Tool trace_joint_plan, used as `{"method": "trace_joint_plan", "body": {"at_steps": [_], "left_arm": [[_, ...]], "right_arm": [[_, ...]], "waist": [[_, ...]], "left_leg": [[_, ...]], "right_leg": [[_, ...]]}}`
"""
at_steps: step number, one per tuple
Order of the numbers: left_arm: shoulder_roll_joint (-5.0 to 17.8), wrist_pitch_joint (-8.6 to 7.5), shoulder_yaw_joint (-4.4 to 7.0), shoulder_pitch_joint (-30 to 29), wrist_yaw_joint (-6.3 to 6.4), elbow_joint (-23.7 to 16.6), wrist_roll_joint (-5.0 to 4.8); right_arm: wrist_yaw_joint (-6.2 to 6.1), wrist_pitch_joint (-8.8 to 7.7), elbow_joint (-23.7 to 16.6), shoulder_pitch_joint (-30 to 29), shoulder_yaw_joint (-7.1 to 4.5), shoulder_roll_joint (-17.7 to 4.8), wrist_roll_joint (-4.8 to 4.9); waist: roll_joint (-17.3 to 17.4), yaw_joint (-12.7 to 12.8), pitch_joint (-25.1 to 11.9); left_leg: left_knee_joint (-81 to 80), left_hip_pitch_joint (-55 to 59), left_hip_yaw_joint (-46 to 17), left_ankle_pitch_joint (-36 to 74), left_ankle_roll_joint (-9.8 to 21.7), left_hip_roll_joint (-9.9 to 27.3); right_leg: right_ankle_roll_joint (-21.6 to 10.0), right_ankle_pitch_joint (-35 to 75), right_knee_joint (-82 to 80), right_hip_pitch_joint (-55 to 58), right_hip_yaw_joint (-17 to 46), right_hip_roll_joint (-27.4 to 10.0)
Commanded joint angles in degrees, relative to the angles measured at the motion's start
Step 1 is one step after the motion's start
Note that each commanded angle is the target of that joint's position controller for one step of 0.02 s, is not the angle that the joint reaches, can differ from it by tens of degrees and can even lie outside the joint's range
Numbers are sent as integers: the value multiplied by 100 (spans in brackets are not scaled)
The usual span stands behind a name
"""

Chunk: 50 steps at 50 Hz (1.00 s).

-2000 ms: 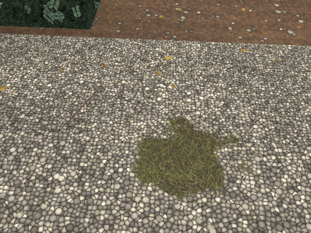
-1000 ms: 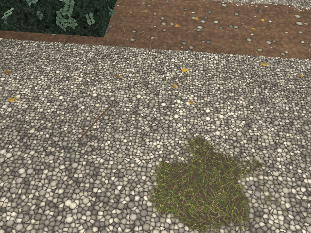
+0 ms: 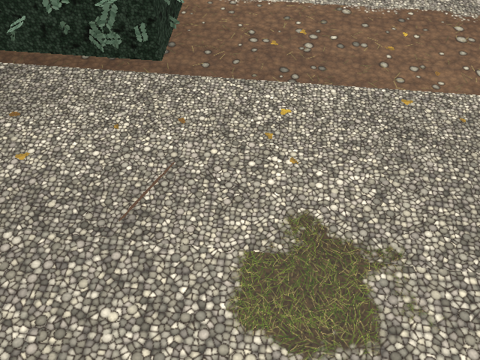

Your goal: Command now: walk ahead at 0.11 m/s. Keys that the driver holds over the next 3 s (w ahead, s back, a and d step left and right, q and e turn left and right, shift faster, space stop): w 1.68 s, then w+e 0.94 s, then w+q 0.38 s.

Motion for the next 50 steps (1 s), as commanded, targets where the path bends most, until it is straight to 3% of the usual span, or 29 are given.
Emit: {"method": "trace_joint_plan", "body": {"at_steps": [1, 3, 6, 9, 11, 12, 13, 14, 15, 16, 18, 19, 22, 24, 26, 28, 33, 34, 36, 37, 38, 39, 40, 41, 43, 44, 46, 48, 50], "left_arm": [[1079, -63, 333, 209, 110, -165, 133], [804, -176, 341, 43, 255, -293, 187], [182, -340, 226, -426, 463, -702, 224], [228, -420, 248, 136, 447, -721, 247], [199, -532, 271, 1418, 336, -365, 260], [417, -606, 319, 2322, 382, -222, 290], [876, -656, 371, 3648, 381, -61, 378], [995, -750, 395, 3666, 345, 14, 445], [736, -745, 317, 2761, 268, -101, 396], [280, -687, 160, 2166, 250, -264, 370], [-283, -550, -62, 1748, 408, -393, 447], [-437, -504, -124, 1686, 470, -500, 406], [-448, -646, -229, 1932, 634, -421, 495], [-158, -729, -204, 2457, 627, -234, 499], [-75, -647, -245, 2686, 410, -151, 540], [-150, -667, -310, 2837, 277, -115, 347], [186, -396, -241, 3639, 468, 224, 174], [292, -341, -204, 3562, 416, 232, 193], [272, -214, -220, 3305, 89, 195, 427], [-539, -238, -354, 4267, -157, 495, 540], [-200, -256, -306, 3666, -271, 94, 324], [4, -300, -230, 2508, -324, -456, 178], [52, -404, -185, 1693, -271, -899, 89], [129, -548, -165, 1115, -13, -1055, 232], [-77, -470, -178, 1348, 147, -735, 340], [-216, -346, -173, 1456, 121, -683, 388], [-251, -181, -265, 1551, 73, -817, 328], [-238, -122, -354, 1265, 80, -983, 268], [2, -161, -303, 809, 134, -1075, 235]], "right_arm": [[-133, -40, -53, 560, -290, -957, -199], [-325, -196, 3, 869, -307, -829, -292], [-569, -497, -9, 833, -185, -565, -100], [-618, -492, -119, 380, -164, -720, -100], [-461, -406, -36, 198, -229, -987, -317], [-338, -444, -12, 289, -205, -758, -433], [-233, -585, -211, 169, -19, -51, -432], [-228, -785, -425, -303, -44, -34, -203], [-291, -845, -386, -399, -104, -311, -130], [-367, -853, -375, -367, -157, -505, -234], [-364, -640, -330, -289, 0, -25, -440], [-332, -530, -343, -262, 20, 14, -430], [-161, -471, -563, -234, 245, 255, -567], [-221, -485, -692, -612, 269, 158, -385], [-203, -359, -810, -803, 298, 150, -420], [-200, -283, -867, -945, 277, -156, -506], [-294, -324, -717, -1811, 357, -123, -390], [-340, -332, -495, -1437, 323, -216, -375], [-457, -478, 470, 1365, -53, -925, -262], [-289, -474, 734, 2783, -206, -1190, -344], [-213, -445, 752, 2976, -201, -1107, -445], [-248, -331, 833, 2980, -213, -989, -544], [-250, -290, 730, 2315, -283, -1278, -324], [-346, -449, 310, 1119, -18, -491, -289], [-278, -563, 54, 337, 264, 241, -406], [-266, -622, 111, 484, 206, -35, -271], [-248, -762, 105, 144, 129, -322, -158], [-155, -802, 141, 165, -8, -619, -228], [-133, -744, 201, 311, -16, -522, -288]], "waist": [[123, 1, 209], [302, -205, 473], [755, -398, 419], [354, -5, 488], [97, 506, 291], [-416, 767, -165], [-1374, 1235, -714], [-515, 1252, 330], [126, 771, 611], [352, 509, 431], [204, 189, 586], [57, 117, 426], [-38, 187, 205], [155, 459, -11], [-210, 434, 191], [-21, 327, 531], [80, 846, 692], [188, 721, 561], [867, -489, -232], [1539, -610, -1708], [1068, -956, -2524], [691, -1258, -1873], [563, -1032, -880], [-275, -646, -224], [-76, 67, 467], [360, 203, 457], [275, 421, 104], [195, 328, 6], [164, 183, -7]], "left_leg": [[-668, -1175, -410, -1632, 477, 353], [-875, -818, -1069, -2311, 992, 848], [-1284, 232, -2052, -1760, 1656, 1955], [-977, -566, -1313, -1175, 1408, 1563], [520, -1678, -678, -287, 1317, 896], [2199, -2588, -266, 141, 914, 339], [4681, -3955, -381, -2034, 406, -515], [5479, -5240, -1544, -1850, 490, -329], [5776, -5338, -1537, -1161, 466, 72], [5569, -4986, -1278, -630, 503, 306], [4711, -4387, -1040, 315, 529, 768], [4220, -3955, -869, 641, 450, 804], [2929, -3790, -868, 3294, 202, 898], [1404, -3425, -592, 5143, 68, 882], [1602, -2042, -172, 5188, 107, 706], [1464, -2331, -307, 4388, 118, 743], [-587, -2671, -394, 3792, 57, 908], [-861, -2134, -226, 3754, 0, 804], [-988, 1353, 344, 4999, 236, 687], [1622, 4656, -428, 7745, 1527, 1531], [2058, 5336, -1222, 7870, 2080, 2270], [1438, 4874, -1601, 5929, 1960, 2424], [426, 3271, -2007, 2763, 1884, 2436], [-361, 1556, -1794, 1724, 1632, 2267], [-1396, -1443, -1231, 2301, 1807, 2008], [-1439, -1835, -1004, 2197, 1861, 1715], [-1525, -2253, -947, 2135, 1758, 1627], [-1376, -1836, -888, 2555, 1637, 1691], [-1126, -1242, -696, 2531, 1452, 1609]], "right_leg": [[-355, -2017, -207, 358, 342, -136], [-655, -2496, 37, -463, 626, -238], [-445, -1305, 1174, -1453, 145, -37], [-457, -1440, 999, -283, -132, 59], [-375, -386, 498, 1454, -282, 297], [-808, -99, 390, 2421, 752, -276], [-2116, 496, -437, 3414, 3541, -1704], [-2378, 61, -949, 2947, 4091, -2333], [-2201, -232, -920, 2424, 3467, -2407], [-1997, -645, -991, 1931, 2851, -2049], [-1453, -611, -953, 836, 1663, -1421], [-1323, -590, -1043, 351, 1377, -1162], [-1186, -236, -294, -269, 925, -746], [-1071, -378, 591, -553, 537, -389], [-1164, -1083, 606, -2010, 685, -422], [-1287, -1124, 859, -1634, 1182, -779], [-917, -548, 2129, 551, 1584, -747], [-888, -55, 2700, 645, 1478, -578], [-431, 870, 5076, -823, 731, 41], [42, -2208, 7661, -3076, 708, 501], [222, -3556, 8779, -3824, 796, 635], [179, -3531, 9039, -4916, 781, 421], [26, -2989, 8600, -5530, 518, -52], [-177, -1231, 6468, -5073, 996, -541], [-406, 22, 3944, -2984, 962, -1123], [-356, 96, 3486, -2503, 644, -1021], [-288, 206, 2376, -1693, 537, -901], [-285, 939, 1750, -1676, 726, -794], [-311, 1470, 1452, -2025, 730, -654]]}}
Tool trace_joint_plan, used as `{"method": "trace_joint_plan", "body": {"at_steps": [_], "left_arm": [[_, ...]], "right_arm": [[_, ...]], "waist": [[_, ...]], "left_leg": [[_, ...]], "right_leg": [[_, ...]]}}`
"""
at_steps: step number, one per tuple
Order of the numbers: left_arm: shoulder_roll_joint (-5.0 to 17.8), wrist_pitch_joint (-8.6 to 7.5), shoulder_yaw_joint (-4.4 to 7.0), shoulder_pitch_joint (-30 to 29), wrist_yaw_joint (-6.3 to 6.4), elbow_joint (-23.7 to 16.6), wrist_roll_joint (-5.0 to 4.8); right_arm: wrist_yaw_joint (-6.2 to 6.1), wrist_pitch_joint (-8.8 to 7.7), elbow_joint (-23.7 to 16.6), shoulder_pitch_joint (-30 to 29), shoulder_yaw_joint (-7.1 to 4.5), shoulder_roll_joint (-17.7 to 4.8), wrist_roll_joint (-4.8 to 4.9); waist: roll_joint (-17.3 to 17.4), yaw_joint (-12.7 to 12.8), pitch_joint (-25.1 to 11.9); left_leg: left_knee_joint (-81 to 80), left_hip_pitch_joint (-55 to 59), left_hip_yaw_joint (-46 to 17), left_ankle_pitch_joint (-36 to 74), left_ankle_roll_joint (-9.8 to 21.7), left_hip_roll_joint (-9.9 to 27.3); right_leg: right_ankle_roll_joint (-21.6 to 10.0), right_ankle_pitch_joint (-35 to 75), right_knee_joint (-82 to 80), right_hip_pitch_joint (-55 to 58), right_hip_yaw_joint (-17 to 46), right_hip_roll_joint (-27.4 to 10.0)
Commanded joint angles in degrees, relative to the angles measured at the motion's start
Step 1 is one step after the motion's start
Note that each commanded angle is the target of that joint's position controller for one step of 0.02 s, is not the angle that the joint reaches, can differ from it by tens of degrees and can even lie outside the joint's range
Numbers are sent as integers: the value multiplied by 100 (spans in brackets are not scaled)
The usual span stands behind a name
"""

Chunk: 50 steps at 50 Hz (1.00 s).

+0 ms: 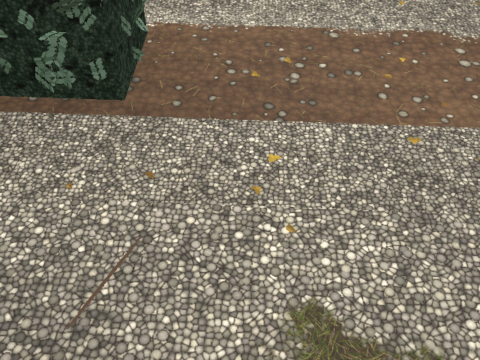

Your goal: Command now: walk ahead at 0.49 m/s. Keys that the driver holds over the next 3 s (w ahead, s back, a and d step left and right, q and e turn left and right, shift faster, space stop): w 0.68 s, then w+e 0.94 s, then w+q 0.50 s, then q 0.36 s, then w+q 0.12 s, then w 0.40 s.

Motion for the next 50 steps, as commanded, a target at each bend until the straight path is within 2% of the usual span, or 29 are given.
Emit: {"method": "trace_joint_plan", "body": {"at_steps": [1, 5, 6, 7, 8, 9, 10, 11, 12, 14, 15, 18, 21, 23, 26, 30, 32, 34, 35, 36, 37, 38, 40, 41, 42, 43, 45, 48, 50], "left_arm": [[254, -12, 1, 344, 17, -136, -46], [544, -108, 156, -611, 23, -363, -58], [606, -170, 219, -464, 38, -355, -71], [964, -269, 389, 308, 64, -138, -184], [1332, -300, 505, 1539, 80, 139, -207], [1271, -257, 458, 3096, 46, 406, -229], [1083, -318, 505, 3548, 78, 727, -1], [1024, -388, 499, 2694, 89, 657, -53], [649, -358, 379, 1876, 113, 484, -111], [59, -373, 165, 1079, 218, 369, -173], [-134, -401, 110, 852, 256, 299, -163], [121, -571, 220, 1096, 232, 441, -101], [249, -470, 238, 1821, -48, 769, 47], [226, -465, 208, 1903, -51, 803, 153], [-45, -480, 89, 2415, 78, 996, 185], [244, -440, 172, 2673, 147, 1035, 138], [622, -435, 291, 1938, 69, 705, 104], [1015, -430, 502, 528, -130, 43, 46], [-24, -477, 328, 641, -295, -93, 115], [-565, -514, 203, 955, -345, -445, -72], [-124, -411, 314, 540, -228, -655, -104], [191, -290, 405, 581, -49, -513, 21], [-193, -81, 170, 1710, 27, -45, 373], [-407, -139, 32, 1735, -41, 54, 585], [-339, -148, 104, 1603, -124, 92, 514], [-203, -240, 198, 1483, -117, 173, 249], [84, -264, 260, 860, -173, 34, 65], [422, -9, 254, -774, -130, -536, 197], [188, 101, 138, -235, -30, -341, 239]], "right_arm": [[16, -98, -479, -558, -184, -831, -67], [-39, 27, -267, -5, -233, -981, -38], [-33, 37, -290, -94, -229, -976, -83], [-28, -6, -409, -309, -263, -1021, -98], [8, -52, -386, 269, -156, -586, -177], [199, -124, -437, 604, 46, -147, -204], [191, -111, -574, -603, -144, -675, 61], [30, -142, -656, -967, -165, -714, 126], [-127, -155, -642, -951, -187, -817, 12], [-308, -121, -811, -1062, 39, -177, -166], [-328, -61, -832, -1012, 51, -115, -139], [-251, 31, -969, -1248, 3, -360, 17], [-68, 138, -1170, -1718, 41, -234, -102], [59, 157, -1017, -1196, 15, -341, -255], [-55, 154, -1284, -1669, -87, -599, -221], [-190, 51, -1687, -2172, -126, -514, -134], [-191, -28, -1406, -1093, -226, -577, -114], [-280, -120, -447, 1883, -519, -950, -132], [-351, -192, -277, 2199, -389, -999, -152], [-177, -292, -683, 1513, -274, -1123, -178], [-105, -362, -758, 486, -287, -1004, -154], [-101, -362, -703, 91, -155, -542, -19], [-232, -278, -1069, -1038, 169, 313, -102], [-458, -333, -1278, -1396, 333, 676, -145], [-578, -384, -1260, -1205, 323, 450, -104], [-650, -421, -1127, -822, 310, 235, -101], [-523, -484, -875, -183, 246, -315, -114], [-421, -359, -375, 825, 220, -763, 314], [-329, -131, -40, 721, 150, -874, 171]], "waist": [[529, 408, 491], [641, 124, 522], [788, 301, 385], [558, 645, 37], [-419, 802, -1204], [-1237, 1276, -2548], [-415, 1720, -1048], [-52, 1323, -54], [243, 947, 21], [502, 422, 75], [513, 272, -2], [319, 392, 99], [374, 570, 227], [283, 446, 200], [182, 662, 274], [72, 793, 313], [95, 228, 237], [976, -1267, -259], [1840, -1016, -581], [1034, -376, -353], [603, -102, 773], [186, 69, 498], [311, 739, 338], [287, 682, 318], [696, 660, 252], [368, 554, 69], [363, 456, 472], [381, -127, 1335], [585, 18, 1418]], "left_leg": [[-688, -947, -960, 2469, 1233, 1826], [-262, -182, -794, 2117, 870, 1746], [66, -528, -672, 2796, 759, 1623], [1004, -1054, -277, 3251, 474, 1254], [2923, -2351, 69, 1647, -25, 580], [4997, -3824, -175, -2170, -209, -205], [6115, -4984, -1082, -2114, 132, -70], [6271, -5021, -1214, -1335, 306, 379], [6076, -4470, -1243, -794, 349, 683], [5303, -3479, -1334, -2, 274, 1148], [4937, -3156, -1268, -23, 183, 1230], [3919, -3159, -946, 363, -133, 1195], [3246, -2983, -697, 1396, -251, 1095], [4137, -2791, -722, 2146, -137, 969], [4119, -3794, -727, 1523, -91, 986], [3890, -3644, -388, 152, -147, 732], [3716, -1473, 217, -98, -74, 288], [2676, 1425, 376, -132, 254, -24], [1774, 1929, -1744, 990, 1288, 1053], [994, 1438, -4055, 2625, 2336, 2385], [1063, 471, -4640, 1531, 2547, 3041], [1345, 41, -4137, 679, 2287, 2823], [1659, -1906, -2434, 806, 1617, 2070], [1677, -2729, -1390, 185, 1034, 1309], [1901, -3352, -926, -359, 874, 1079], [2205, -4381, 28, -1082, 506, 631], [2313, -5091, 101, -1818, 300, 740], [2530, -2053, -1220, -1251, 475, 1684], [2980, -670, -1802, -568, 502, 2028]], "right_leg": [[-23, 951, -416, 628, 129, 92], [-142, 391, -782, 1001, -420, 494], [-252, 298, -533, 1804, -623, 673], [-455, 598, -402, 3059, -609, 763], [-1266, 1261, -455, 5575, 550, 12], [-2306, -461, -1672, 7448, 3320, -1378], [-1684, -1951, -2299, 6464, 3740, -1150], [-1391, -2626, -2460, 4906, 3108, -1126], [-1448, -2456, -2605, 3876, 2843, -1046], [-1304, -1253, -2919, 2574, 2150, -940], [-1207, -960, -3102, 2226, 1835, -819], [-1172, -384, -3334, 2096, 1056, -560], [-1183, -55, -3113, 1903, 579, -400], [-1225, -325, -2571, 1469, 485, -276], [-1353, -275, -1965, 2565, 968, -565], [-1283, 1206, -1199, 3205, 982, -693], [-1133, 2205, -398, 1789, 402, -305], [-962, 1301, 3034, -291, -70, 602], [-616, -3075, 5353, -1403, 13, 1424], [-608, -2955, 5086, -2228, 1161, 1614], [-343, -2376, 5047, -3352, 1432, 1117], [-163, -1836, 4981, -3403, 1288, 694], [-83, -264, 3388, -1985, 1046, 105], [-19, 1600, 2080, -995, 835, -79], [42, 2528, 1754, -122, 294, 31], [65, 4235, 859, 1567, -270, 169], [392, 3845, 880, 2870, -688, 468], [206, 2156, -1222, 680, -210, 22], [-46, 2137, -2396, 475, 210, -378]]}}
Over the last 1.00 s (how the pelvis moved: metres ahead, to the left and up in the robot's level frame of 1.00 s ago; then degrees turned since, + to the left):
0.48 0.02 -0.20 0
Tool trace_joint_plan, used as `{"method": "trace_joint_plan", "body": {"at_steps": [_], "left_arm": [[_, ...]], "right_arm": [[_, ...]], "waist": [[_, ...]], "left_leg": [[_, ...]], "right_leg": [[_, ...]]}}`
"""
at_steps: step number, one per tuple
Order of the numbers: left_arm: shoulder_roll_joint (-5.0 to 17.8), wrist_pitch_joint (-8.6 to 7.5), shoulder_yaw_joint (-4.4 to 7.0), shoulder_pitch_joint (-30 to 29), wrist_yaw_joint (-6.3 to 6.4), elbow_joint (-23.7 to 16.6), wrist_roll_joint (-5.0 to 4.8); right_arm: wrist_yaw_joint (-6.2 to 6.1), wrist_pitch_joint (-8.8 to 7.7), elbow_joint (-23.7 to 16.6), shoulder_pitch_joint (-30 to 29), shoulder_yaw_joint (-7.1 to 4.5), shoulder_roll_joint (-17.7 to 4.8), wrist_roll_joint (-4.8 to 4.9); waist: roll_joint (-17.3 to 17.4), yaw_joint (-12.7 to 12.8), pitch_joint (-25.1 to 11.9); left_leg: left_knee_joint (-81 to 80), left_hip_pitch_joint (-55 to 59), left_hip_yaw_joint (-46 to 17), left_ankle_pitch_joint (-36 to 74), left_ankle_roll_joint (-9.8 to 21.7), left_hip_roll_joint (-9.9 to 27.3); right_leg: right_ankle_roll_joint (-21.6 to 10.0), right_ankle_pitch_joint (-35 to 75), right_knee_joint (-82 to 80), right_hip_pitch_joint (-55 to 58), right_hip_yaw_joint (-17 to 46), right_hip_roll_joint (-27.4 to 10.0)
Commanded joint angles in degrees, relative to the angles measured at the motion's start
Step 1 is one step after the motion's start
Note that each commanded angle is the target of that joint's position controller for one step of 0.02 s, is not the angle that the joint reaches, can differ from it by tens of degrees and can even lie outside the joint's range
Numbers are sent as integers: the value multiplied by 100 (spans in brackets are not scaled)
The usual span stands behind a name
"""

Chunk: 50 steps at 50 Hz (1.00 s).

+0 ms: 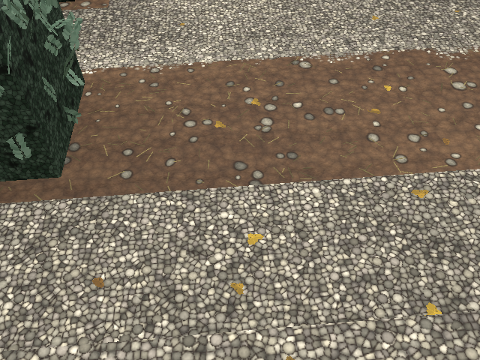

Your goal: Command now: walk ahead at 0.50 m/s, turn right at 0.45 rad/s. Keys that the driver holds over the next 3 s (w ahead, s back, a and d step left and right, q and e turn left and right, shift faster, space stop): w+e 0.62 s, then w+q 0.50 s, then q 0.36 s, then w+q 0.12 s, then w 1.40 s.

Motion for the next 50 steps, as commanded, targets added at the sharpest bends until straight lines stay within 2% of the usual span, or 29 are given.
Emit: {"method": "trace_joint_plan", "body": {"at_steps": [1, 2, 3, 4, 5, 6, 7, 8, 10, 12, 13, 15, 19, 20, 21, 22, 23, 24, 26, 28, 32, 37, 43, 44, 45, 46, 47, 49, 50], "left_arm": [[511, 21, 61, 218, 142, -15, 49], [853, -110, 256, 1127, 187, 258, -91], [1197, -179, 467, 2260, 220, 546, -70], [1499, -55, 560, 3396, 175, 836, -157], [1288, 2, 567, 3989, 187, 1037, -168], [1160, -86, 579, 3655, 271, 809, -247], [848, -160, 399, 2462, 217, 523, -324], [303, -233, 191, 1467, 114, 276, -304], [366, -230, 77, 918, -40, 183, -267], [606, -348, 214, 881, -111, 179, -448], [815, -355, 296, 912, -187, 155, -385], [840, -315, 364, 1099, -241, 215, -270], [679, -256, 394, 1417, -175, 280, -161], [627, -288, 394, 1185, -146, 165, -133], [268, -362, 297, 902, -136, -68, -118], [-538, -454, 122, 1841, -80, -99, -118], [-90, -405, 231, 1184, -56, -65, -199], [99, -356, 275, 888, 93, 22, -192], [-36, -263, 253, 1145, 331, 232, -96], [-313, -215, 158, 920, 312, 130, -14], [-218, -214, 144, 185, 53, -165, -276], [-3, 30, 205, 51, 26, -446, -125], [202, -144, 300, -341, 177, -768, -255], [419, -239, 421, 188, 222, -671, -327], [834, -329, 574, 1242, 308, -429, -282], [1074, -375, 593, 2149, 318, -278, -286], [695, -408, 600, 2372, 331, -126, -154], [239, -332, 473, 1725, 352, -109, -338], [-79, -316, 329, 1598, 364, -116, -362]], "right_arm": [[72, 191, 288, 360, -285, -1087, -71], [182, 251, 314, 317, -276, -1098, -273], [358, 266, 179, -14, -273, -1146, -466], [488, 293, 14, 308, -146, -431, -359], [622, 251, -628, -831, -189, -835, -168], [539, -13, -1265, -2262, -200, -854, 31], [329, -109, -1365, -2324, -243, -932, 67], [122, -126, -1270, -2134, -418, -1326, -33], [-76, 160, -914, -1533, -364, -884, -278], [19, 355, -948, -1643, -157, -472, -114], [38, 355, -991, -1879, -99, -450, -18], [63, 282, -1069, -2318, -137, -728, 2], [44, 70, -1238, -2999, -358, -1313, -38], [-14, -22, -1110, -2456, -485, -1576, 32], [-90, -90, -888, -1252, -597, -1902, 119], [-49, -59, -708, -155, -573, -2037, 115], [-8, -15, -545, -49, -584, -1796, -14], [-12, 4, -745, -886, -543, -1497, 66], [-85, 48, -969, -1776, -344, -745, 177], [-245, -22, -931, -1914, -341, -651, 117], [-269, -123, -567, -1357, -516, -869, -80], [334, -55, -157, -1198, -602, -1098, -126], [317, 146, -29, -1017, -732, -1482, 71], [303, 158, -40, -1059, -742, -1481, -16], [326, 126, -113, -1011, -651, -1147, -111], [397, -14, -303, -411, -391, -184, -80], [416, -67, -431, -1384, -585, -855, 11], [224, 37, -378, -1415, -697, -964, 37], [185, 74, -437, -1374, -651, -752, -61]], "waist": [[231, 138, 1247], [116, 507, 791], [-148, 1080, 361], [-1381, 1187, -1475], [-611, 1958, -1655], [289, 2349, -868], [820, 1549, -286], [892, 950, 287], [-64, 181, 654], [683, 171, 396], [679, 344, 325], [548, 516, 369], [415, 534, 303], [474, 200, 138], [1092, -373, -651], [2324, -206, -2212], [1693, -461, -978], [1085, -232, 31], [989, 228, -73], [860, 380, -1], [685, 125, 168], [925, 374, 411], [861, 304, 403], [821, 556, 143], [33, 944, -686], [-1217, 984, -1657], [-183, 1355, -241], [269, 886, 203], [154, 696, 350]], "left_leg": [[-1068, 325, -2054, 3609, 753, 1574], [-118, -388, -1512, 4532, 665, 1292], [1595, -1675, -797, 4975, 222, 806], [4053, -3557, -578, 1301, -491, 159], [4726, -5039, -1085, 547, -672, -48], [3818, -6654, -1700, 1353, -800, 251], [1855, -6084, -2030, 2765, -412, 707], [286, -4626, -1930, 3552, -182, 965], [-744, -2656, -1680, 3408, -69, 1267], [-2302, -1387, -1298, 3727, -129, 1035], [-2586, -1105, -1231, 4497, -152, 808], [-3078, -1102, -1221, 5463, -98, 548], [-3336, -589, -1118, 5281, 267, 377], [-3179, 321, -1191, 5309, 550, 468], [-3278, 1965, -2026, 5689, 1252, 1233], [-4079, 3966, -4426, 6393, 2751, 2908], [-4796, 3191, -5239, 3903, 2315, 2881], [-5118, 1918, -4434, 2279, 1734, 2555], [-5516, 784, -3324, 3038, 1427, 2213], [-5803, 357, -2582, 4016, 1335, 2078], [-6058, 570, -1379, 5326, 1396, 1851], [-5897, -182, -1099, 5597, 1488, 1673], [-4811, 19, -1459, 4829, 1419, 1656], [-4039, -505, -1392, 5196, 1268, 1483], [-2268, -1293, -926, 4502, 806, 896], [-632, -3090, -934, 1755, 444, 13], [30, -3906, -1588, 1900, 543, 240], [521, -3634, -1554, 2538, 611, 728], [378, -3414, -1721, 2924, 665, 856]], "right_leg": [[-212, -242, -1677, 358, 49, -186], [-423, 512, -1410, 2205, -491, 174], [-815, 839, -720, 4179, -499, 224], [-2126, 2921, 1004, 7239, 848, -690], [-2290, 2556, 867, 8097, 2041, -1041], [-2153, 237, 453, 7580, 2778, -1478], [-1814, -1561, -391, 5721, 2898, -1506], [-1964, -1465, -1044, 3296, 2355, -1360], [-2364, -1320, -1825, 772, 2431, -1256], [-1852, -1739, -1835, 181, 1943, -666], [-1738, -1845, -1808, 168, 1959, -538], [-1596, -2075, -1435, 435, 1925, -375], [-1081, -2342, -610, 990, 2118, -117], [-810, -2079, -54, 604, 2022, 88], [-323, -2316, 1466, -172, 1485, 720], [147, -5519, 3331, -1115, 677, 1589], [83, -5594, 4380, -2384, 795, 1100], [-12, -4806, 4525, -2478, 732, 677], [-20, -3992, 3924, -1363, 580, 127], [53, -4032, 3509, -728, 504, -83], [174, -3018, 2285, -792, 215, -185], [142, -2365, 1430, 183, 131, 25], [-89, -2959, -183, 1668, -372, 343], [-274, -2799, -111, 2672, -297, 381], [-903, -1780, -106, 4164, 404, -349], [-2291, -1559, -886, 5814, 2726, -1819], [-1902, -2431, -1417, 4712, 2793, -1740], [-1519, -3416, -1629, 3581, 1675, -1588], [-1382, -3286, -1713, 3115, 1332, -1484]]}}
Over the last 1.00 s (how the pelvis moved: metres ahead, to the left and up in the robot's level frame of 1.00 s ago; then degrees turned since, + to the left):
0.56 -0.04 -0.13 -6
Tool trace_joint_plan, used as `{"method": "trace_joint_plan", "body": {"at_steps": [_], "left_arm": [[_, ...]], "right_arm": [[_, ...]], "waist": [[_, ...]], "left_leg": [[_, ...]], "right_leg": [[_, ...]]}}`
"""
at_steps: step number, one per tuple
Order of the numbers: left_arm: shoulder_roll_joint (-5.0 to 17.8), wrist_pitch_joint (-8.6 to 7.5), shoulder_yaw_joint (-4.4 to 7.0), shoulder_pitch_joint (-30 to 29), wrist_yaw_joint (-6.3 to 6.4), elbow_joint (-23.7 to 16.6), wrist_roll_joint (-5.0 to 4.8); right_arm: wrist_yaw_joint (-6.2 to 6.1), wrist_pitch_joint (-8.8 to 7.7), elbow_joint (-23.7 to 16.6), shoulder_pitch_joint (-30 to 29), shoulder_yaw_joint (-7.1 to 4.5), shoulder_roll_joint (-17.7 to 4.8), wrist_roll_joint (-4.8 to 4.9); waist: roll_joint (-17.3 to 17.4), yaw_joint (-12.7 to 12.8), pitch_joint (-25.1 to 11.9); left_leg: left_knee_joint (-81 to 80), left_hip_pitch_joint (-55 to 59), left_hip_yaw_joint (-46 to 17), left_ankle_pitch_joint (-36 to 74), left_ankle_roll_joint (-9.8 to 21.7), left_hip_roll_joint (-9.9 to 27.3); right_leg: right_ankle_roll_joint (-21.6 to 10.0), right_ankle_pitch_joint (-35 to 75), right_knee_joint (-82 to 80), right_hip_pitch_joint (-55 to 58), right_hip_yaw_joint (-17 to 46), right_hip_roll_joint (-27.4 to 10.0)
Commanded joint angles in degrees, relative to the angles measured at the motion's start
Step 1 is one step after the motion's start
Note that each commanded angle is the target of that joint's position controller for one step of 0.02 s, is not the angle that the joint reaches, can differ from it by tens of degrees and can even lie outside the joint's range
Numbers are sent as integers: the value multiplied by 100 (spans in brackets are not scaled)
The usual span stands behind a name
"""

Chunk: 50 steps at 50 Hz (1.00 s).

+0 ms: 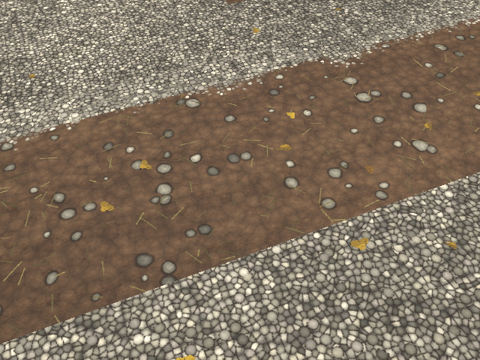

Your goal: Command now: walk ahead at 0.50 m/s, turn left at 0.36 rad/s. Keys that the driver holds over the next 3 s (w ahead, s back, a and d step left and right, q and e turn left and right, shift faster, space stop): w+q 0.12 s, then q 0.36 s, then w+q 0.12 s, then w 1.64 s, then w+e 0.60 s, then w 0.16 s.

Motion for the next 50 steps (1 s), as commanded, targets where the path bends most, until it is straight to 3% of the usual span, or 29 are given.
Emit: {"method": "trace_joint_plan", "body": {"at_steps": [1, 3, 5, 6, 7, 10, 14, 16, 17, 18, 20, 21, 22, 23, 24, 25, 26, 27, 28, 30, 32, 34, 37, 40, 42, 43, 44, 45, 50], "left_arm": [[109, 85, 20, 1197, 86, 173, -17], [-26, 127, -47, 1009, 210, 164, 226], [-76, 34, -99, 967, 296, 102, 238], [-294, -51, -214, 923, 347, 261, 285], [-236, -119, -231, 1129, 399, 278, 191], [-42, -102, -299, 1467, 275, 525, 360], [234, -191, -349, 2318, 356, 929, 54], [211, -54, -373, 2839, 490, 1192, 59], [949, 230, 52, 2013, 716, 1020, -783], [892, 372, 56, 2198, 778, 931, -730], [634, 482, 47, 2268, 720, 903, -625], [532, 424, 34, 1903, 619, 917, -642], [458, 325, 19, 1529, 530, 796, -625], [200, 186, -143, 1816, 409, 307, -678], [598, 65, -182, 1346, 310, -209, -674], [798, 38, -152, 1087, 308, -393, -530], [584, 68, -208, 1291, 344, -373, -487], [481, 213, -194, 1325, 461, -301, -450], [649, 347, -71, 1329, 554, -168, -516], [653, 470, 19, 708, 685, -354, -361], [592, 373, 62, 290, 639, -469, -158], [257, 338, -26, -7, 534, -572, -279], [522, 368, 25, -503, 355, -737, -502], [829, 290, 185, -573, 215, -761, -446], [798, 220, 229, 259, 212, -532, -351], [1055, 207, 292, 1080, 229, -318, -287], [1651, 162, 492, 1672, 113, -112, -264], [1366, 94, 440, 1548, 111, -180, -306], [832, 106, 284, 425, 164, -263, -313]], "right_arm": [[-62, -12, -546, -332, -12, 41, -118], [139, 40, -592, -103, 100, 413, -191], [307, 77, -712, -358, 89, 280, -233], [319, 86, -882, -658, 125, 251, -269], [269, 101, -907, -718, 83, 158, -254], [237, 262, -1107, -928, 72, -22, -248], [147, 428, -1461, -1944, 46, -207, -352], [142, 459, -1433, -2322, 61, -158, -369], [319, 574, -1687, -3174, -116, -399, 1026], [433, 615, -1679, -3024, -69, -311, 1043], [444, 686, -1147, -1669, -184, -273, 660], [288, 747, -651, -355, -380, -585, 566], [94, 759, -296, 689, -536, -1182, 397], [-14, 647, -393, 725, -533, -1892, 147], [-142, 660, -661, 547, -528, -1836, 256], [-278, 776, -988, 42, -408, -1479, 218], [-305, 807, -1079, -343, -378, -1464, 266], [-316, 830, -1227, -1014, -311, -1355, 307], [-272, 736, -1258, -1236, -253, -1151, 313], [-290, 550, -1329, -1550, -236, -1151, 351], [-453, 487, -1395, -1665, -270, -1098, 355], [-532, 545, -1316, -1446, -306, -1113, 381], [-497, 563, -1181, -932, -355, -1022, 426], [-462, 588, -1262, -700, -370, -941, 361], [-458, 565, -1242, -545, -263, -476, 358], [-440, 508, -1255, -418, -151, 86, 334], [-397, 345, -1569, -527, -208, -149, 488], [-412, 242, -1588, -1079, -376, -743, 481], [-375, 342, -1342, -1013, -433, -626, 313]], "waist": [[-450, 388, 318], [-229, 245, 164], [-210, 348, 159], [-215, 293, 308], [-141, 440, 101], [-312, 418, 336], [-129, 823, 922], [-84, 1140, 1042], [-280, 1294, 1560], [-16, 1249, 949], [82, 762, -135], [3, -8, -743], [1141, -663, -930], [1802, -459, -2201], [1879, -705, -3371], [679, -558, -3449], [-346, -70, -3258], [-634, 380, -2636], [-698, 583, -1921], [-252, 668, -491], [6, 621, -592], [519, 453, -902], [745, 180, -570], [610, 167, -349], [475, 493, -519], [-705, 572, -736], [-2213, 596, -498], [-1214, 729, -83], [-873, 156, -211]], "left_leg": [[737, -2084, -470, 676, 131, 449], [338, -1771, -637, 1866, 119, 542], [-68, -1779, -294, 2975, 31, 469], [-781, -2100, -704, 3654, -3, 717], [-1509, -1660, -398, 4590, -92, 590], [-2129, -538, -51, 5958, -153, 499], [-3348, -1602, -39, 5049, -184, 701], [-3918, -1878, 43, 5113, -216, 805], [-3874, -2236, -166, 4434, -327, 327], [-4017, -1928, 67, 4786, -355, 267], [-4240, 440, 466, 5662, -289, -50], [-4337, 2429, 325, 6463, -14, -11], [-4207, 4270, 33, 8913, 463, 520], [-2143, 6485, -1271, 11398, 1542, 1787], [-2131, 6972, -1937, 10972, 2252, 2202], [-2576, 6261, -1922, 8834, 2178, 2175], [-3107, 5116, -2324, 5821, 2012, 2233], [-3665, 3420, -2775, 4143, 1955, 2400], [-4193, 1905, -2870, 2546, 1733, 2327], [-4681, -304, -2196, 1541, 1432, 1324], [-4444, -846, -1253, 1739, 1071, 461], [-4424, -572, -1225, 1800, 1060, 539], [-4641, -327, -1816, 320, 965, 896], [-4187, -352, -2144, -710, 675, 867], [-3173, -812, -1799, -1052, 264, 287], [-959, -1765, -829, -900, -182, -389], [224, -3588, -476, -987, -173, -660], [865, -4221, -911, -318, -138, -322], [133, -2773, -389, 1942, -449, 253]], "right_leg": [[-1233, 312, -1550, 1066, 1592, -1833], [-995, 613, -1513, 759, 957, -1597], [-950, 711, -1340, 414, 299, -1228], [-855, 713, -1204, 513, 421, -1380], [-815, 547, -885, 266, -21, -1043], [-715, 189, -137, -847, -195, -1062], [-462, -173, 545, 475, 406, -1704], [-317, -535, 909, 1034, 531, -1799], [-324, 722, 1953, 614, 341, -1546], [-238, 991, 2536, 846, 74, -1534], [-17, 769, 4295, 3, -384, -1313], [200, 207, 5623, -1058, -479, -1115], [741, -3179, 8162, -2726, -951, -215], [992, -4401, 10306, -4751, 71, -117], [1070, -4185, 10561, -5437, 727, -304], [955, -3661, 10512, -5575, 990, -544], [836, -2626, 9370, -5357, 1133, -749], [902, -2020, 8835, -4840, 1060, -773], [749, -1041, 7582, -4388, 1181, -841], [835, -128, 5726, -3495, 1061, -721], [927, 969, 3405, -2160, 850, -522], [1016, 1443, 2336, -1501, 793, -321], [826, 928, 1447, -1342, 775, -203], [461, 184, 711, -840, 644, -88], [157, -507, 317, 260, 796, -324], [-217, -883, -115, 1177, 2069, -1351], [-1057, -2427, -1335, 1901, 4882, -2295], [-1154, -2931, -1491, 1808, 5039, -2319], [-664, -257, -1627, 306, 2325, -1185]]}}
Over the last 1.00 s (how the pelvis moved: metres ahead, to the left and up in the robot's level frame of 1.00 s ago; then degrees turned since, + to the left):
0.50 -0.09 -0.06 -19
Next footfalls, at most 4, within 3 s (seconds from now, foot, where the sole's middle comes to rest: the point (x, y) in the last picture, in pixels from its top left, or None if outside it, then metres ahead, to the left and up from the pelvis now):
0.44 left None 0.34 0.18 -0.96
0.84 right None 0.49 -0.01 -0.96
1.32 left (144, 347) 0.63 0.33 -0.96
1.84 right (168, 243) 1.02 0.27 -0.96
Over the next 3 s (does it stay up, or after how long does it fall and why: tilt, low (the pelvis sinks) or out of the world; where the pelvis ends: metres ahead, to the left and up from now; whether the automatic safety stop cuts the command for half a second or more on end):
stays up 1.39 0.52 -0.20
